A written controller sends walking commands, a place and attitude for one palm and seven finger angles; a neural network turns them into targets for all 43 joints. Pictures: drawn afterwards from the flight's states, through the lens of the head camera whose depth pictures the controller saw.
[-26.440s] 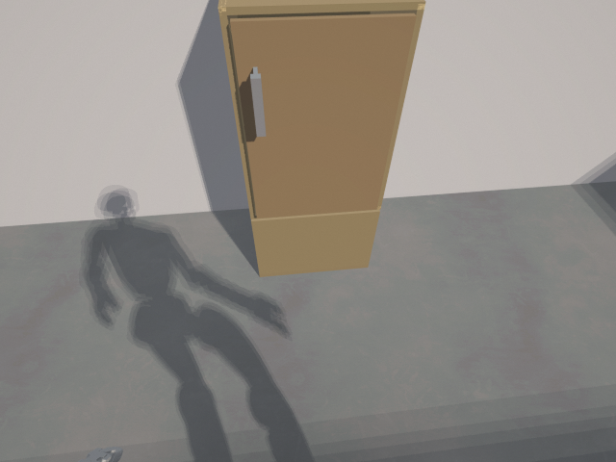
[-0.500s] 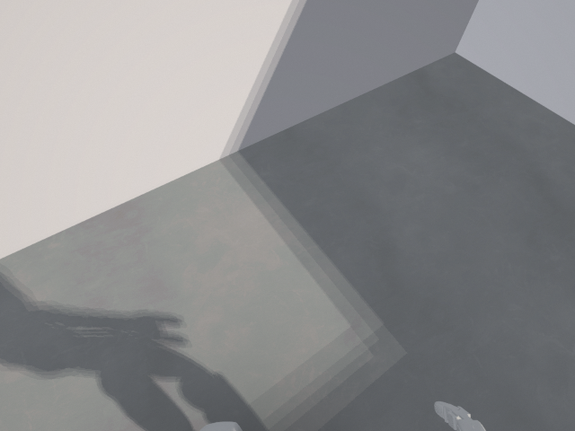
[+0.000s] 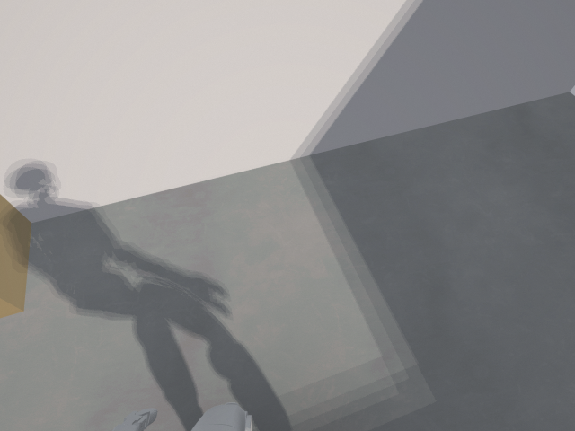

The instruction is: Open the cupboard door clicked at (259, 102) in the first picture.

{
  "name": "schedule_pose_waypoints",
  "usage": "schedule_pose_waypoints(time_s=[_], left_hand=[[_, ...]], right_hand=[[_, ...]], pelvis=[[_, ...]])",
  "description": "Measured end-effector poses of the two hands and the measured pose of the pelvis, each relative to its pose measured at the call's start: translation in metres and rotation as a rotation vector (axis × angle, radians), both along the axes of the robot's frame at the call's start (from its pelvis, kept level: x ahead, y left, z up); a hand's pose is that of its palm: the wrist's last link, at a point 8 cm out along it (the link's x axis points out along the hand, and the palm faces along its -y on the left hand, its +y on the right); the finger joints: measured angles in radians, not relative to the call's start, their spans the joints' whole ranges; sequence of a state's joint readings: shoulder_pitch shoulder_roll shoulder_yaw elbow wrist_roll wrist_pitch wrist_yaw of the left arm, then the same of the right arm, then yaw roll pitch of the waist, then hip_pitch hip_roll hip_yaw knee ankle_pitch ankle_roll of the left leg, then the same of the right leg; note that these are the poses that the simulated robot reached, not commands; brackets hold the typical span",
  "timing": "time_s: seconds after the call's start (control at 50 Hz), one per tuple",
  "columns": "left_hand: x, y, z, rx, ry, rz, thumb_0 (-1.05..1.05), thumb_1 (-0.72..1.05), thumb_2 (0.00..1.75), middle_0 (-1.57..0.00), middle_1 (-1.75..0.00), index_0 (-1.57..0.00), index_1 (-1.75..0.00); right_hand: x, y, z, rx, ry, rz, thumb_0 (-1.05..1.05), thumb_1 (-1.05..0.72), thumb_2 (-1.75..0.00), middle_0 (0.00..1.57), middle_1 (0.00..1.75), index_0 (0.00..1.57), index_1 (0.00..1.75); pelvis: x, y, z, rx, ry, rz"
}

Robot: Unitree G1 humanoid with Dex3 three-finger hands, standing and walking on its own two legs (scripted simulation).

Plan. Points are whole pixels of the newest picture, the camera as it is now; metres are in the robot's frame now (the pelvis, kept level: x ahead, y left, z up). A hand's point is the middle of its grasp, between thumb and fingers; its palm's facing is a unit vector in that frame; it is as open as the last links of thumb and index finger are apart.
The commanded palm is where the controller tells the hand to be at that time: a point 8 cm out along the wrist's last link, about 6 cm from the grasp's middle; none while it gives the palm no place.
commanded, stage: turn to face it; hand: left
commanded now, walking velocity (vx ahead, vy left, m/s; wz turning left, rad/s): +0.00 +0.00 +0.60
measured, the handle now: out of the picture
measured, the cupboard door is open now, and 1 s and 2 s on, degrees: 46 46 46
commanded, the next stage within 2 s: take the last steps up to it in 1.78 s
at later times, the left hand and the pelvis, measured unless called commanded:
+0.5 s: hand out of the picture +0.07 +0.22 -0.16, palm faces +0.29 -0.91 -0.30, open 7.4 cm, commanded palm none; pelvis +0.02 -0.02 -0.01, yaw +18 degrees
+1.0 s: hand out of the picture -0.01 +0.22 -0.16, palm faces +0.59 -0.77 -0.26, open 7.4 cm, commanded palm none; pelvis +0.04 -0.01 +0.00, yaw +36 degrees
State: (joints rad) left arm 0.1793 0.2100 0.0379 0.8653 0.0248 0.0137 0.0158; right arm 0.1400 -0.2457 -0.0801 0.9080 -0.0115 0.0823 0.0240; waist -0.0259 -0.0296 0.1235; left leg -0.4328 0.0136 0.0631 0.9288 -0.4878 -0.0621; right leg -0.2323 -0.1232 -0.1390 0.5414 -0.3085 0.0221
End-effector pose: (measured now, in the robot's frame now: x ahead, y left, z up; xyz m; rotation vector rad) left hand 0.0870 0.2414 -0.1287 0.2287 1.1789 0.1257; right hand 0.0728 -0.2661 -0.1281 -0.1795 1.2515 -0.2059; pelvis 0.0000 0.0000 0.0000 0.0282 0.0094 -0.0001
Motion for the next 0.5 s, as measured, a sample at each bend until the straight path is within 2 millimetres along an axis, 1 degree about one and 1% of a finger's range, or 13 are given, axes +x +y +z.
schedule_pose_waypoints(time_s=[0.06, 0.1, 0.12, 0.16, 0.22, 0.32, 0.38, 0.44, 0.48, 0.5], left_hand=[[-0.016, 0.005, -0.011, -0.033, 0.019, 0.050, 0.00, 0.90, 0.90, -0.20, -0.30, -0.20, -0.30], [-0.028, 0.013, -0.023, -0.052, 0.035, 0.089, 0.00, 0.90, 0.90, -0.20, -0.30, -0.20, -0.30], [-0.033, 0.018, -0.028, -0.056, 0.047, 0.110, 0.00, 0.90, 0.90, -0.20, -0.30, -0.20, -0.30], [-0.042, 0.027, -0.032, -0.048, 0.077, 0.141, 0.01, 0.90, 0.90, -0.20, -0.30, -0.20, -0.30], [-0.046, 0.036, -0.027, -0.035, 0.083, 0.187, 0.01, 0.90, 0.90, -0.20, -0.30, -0.20, -0.30], [-0.042, 0.042, -0.009, -0.012, 0.028, 0.239, 0.01, 0.91, 0.90, -0.19, -0.30, -0.20, -0.30], [-0.038, 0.040, -0.001, 0.009, -0.005, 0.261, 0.01, 0.91, 0.90, -0.19, -0.30, -0.20, -0.30], [-0.036, 0.033, 0.005, 0.036, -0.040, 0.287, 0.01, 0.91, 0.90, -0.19, -0.30, -0.20, -0.30], [-0.040, 0.028, 0.005, 0.062, -0.061, 0.304, 0.01, 0.90, 0.90, -0.19, -0.30, -0.20, -0.30], [-0.044, 0.024, 0.006, 0.066, -0.058, 0.314, 0.01, 0.90, 0.90, -0.19, -0.30, -0.20, -0.30]], right_hand=[[0.025, 0.011, 0.004, -0.014, -0.024, 0.067, 0.01, -0.91, -0.90, 0.19, 0.30, 0.19, 0.30], [0.043, 0.019, 0.003, -0.030, -0.056, 0.115, 0.01, -0.90, -0.90, 0.19, 0.30, 0.19, 0.30], [0.050, 0.024, 0.002, -0.038, -0.072, 0.136, 0.01, -0.90, -0.90, 0.19, 0.30, 0.19, 0.30], [0.059, 0.031, 0.005, -0.048, -0.089, 0.171, 0.00, -0.90, -0.90, 0.19, 0.30, 0.19, 0.30], [0.063, 0.038, 0.011, -0.058, -0.084, 0.207, 0.00, -0.90, -0.90, 0.20, 0.30, 0.20, 0.30], [0.064, 0.039, 0.012, -0.046, -0.036, 0.252, 0.00, -0.90, -0.90, 0.20, 0.30, 0.20, 0.30], [0.065, 0.034, 0.007, -0.030, -0.011, 0.269, 0.00, -0.90, -0.90, 0.20, 0.30, 0.20, 0.30], [0.071, 0.026, -0.003, -0.011, 0.009, 0.286, 0.00, -0.90, -0.90, 0.20, 0.30, 0.20, 0.30], [0.079, 0.019, -0.012, 0.001, 0.014, 0.297, 0.00, -0.90, -0.90, 0.20, 0.30, 0.20, 0.30], [0.083, 0.018, -0.014, 0.003, 0.019, 0.308, 0.00, -0.90, -0.90, 0.20, 0.30, 0.20, 0.30]], pelvis=[[0.003, 0.006, -0.003, -0.004, 0.000, 0.042], [0.006, 0.013, -0.011, -0.021, 0.003, 0.068], [0.005, 0.015, -0.014, -0.022, 0.004, 0.082], [0.005, 0.017, -0.015, -0.025, 0.003, 0.100], [0.005, 0.016, -0.009, -0.041, 0.005, 0.137], [0.008, 0.011, 0.000, -0.054, 0.008, 0.193], [0.011, 0.003, 0.001, -0.055, 0.010, 0.230], [0.015, -0.009, -0.002, -0.049, 0.013, 0.273], [0.018, -0.017, -0.009, -0.030, 0.019, 0.295], [0.019, -0.019, -0.009, -0.031, 0.013, 0.312]])
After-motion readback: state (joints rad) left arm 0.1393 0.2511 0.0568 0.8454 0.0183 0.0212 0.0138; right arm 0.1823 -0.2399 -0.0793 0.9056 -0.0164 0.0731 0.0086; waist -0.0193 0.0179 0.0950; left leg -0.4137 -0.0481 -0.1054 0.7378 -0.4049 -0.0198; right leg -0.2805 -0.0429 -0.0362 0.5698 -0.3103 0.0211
